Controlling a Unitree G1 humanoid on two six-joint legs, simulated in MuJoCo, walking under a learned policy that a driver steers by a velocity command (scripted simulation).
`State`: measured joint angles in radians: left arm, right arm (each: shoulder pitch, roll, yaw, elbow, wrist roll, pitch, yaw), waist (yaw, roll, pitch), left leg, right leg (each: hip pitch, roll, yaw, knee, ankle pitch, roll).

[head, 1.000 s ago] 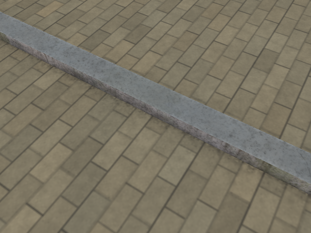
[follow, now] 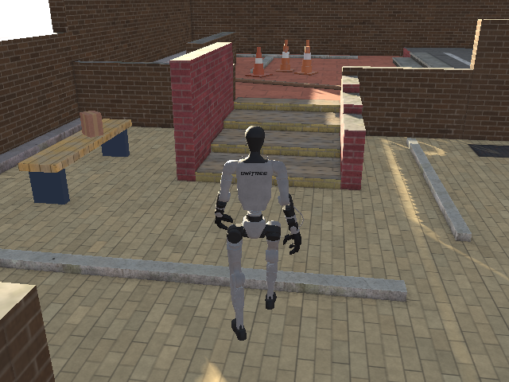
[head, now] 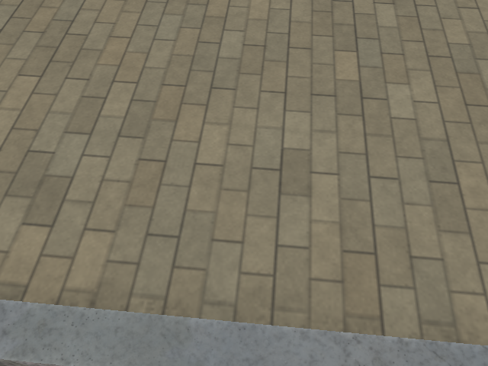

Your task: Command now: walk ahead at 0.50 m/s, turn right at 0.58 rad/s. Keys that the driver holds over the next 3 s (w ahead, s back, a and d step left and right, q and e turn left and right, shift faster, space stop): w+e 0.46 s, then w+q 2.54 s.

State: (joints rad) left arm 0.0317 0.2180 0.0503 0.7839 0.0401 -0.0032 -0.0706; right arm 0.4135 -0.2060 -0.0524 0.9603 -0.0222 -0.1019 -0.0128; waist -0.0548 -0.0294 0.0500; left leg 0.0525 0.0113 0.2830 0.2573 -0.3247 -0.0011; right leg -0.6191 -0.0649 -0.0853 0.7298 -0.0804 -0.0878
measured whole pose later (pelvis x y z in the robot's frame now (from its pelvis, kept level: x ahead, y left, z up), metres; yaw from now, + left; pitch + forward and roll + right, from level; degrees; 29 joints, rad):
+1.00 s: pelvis +0.55 -0.14 +0.07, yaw -8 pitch +1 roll +4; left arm 0.02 0.28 0.02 0.65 0.03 -0.07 -0.04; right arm 0.41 -0.29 -0.10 0.86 -0.03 -0.07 0.00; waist -0.11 -0.06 0.01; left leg -0.08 -0.11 -0.09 0.43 -0.36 0.02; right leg -0.40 -0.07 0.07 0.42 0.17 0.00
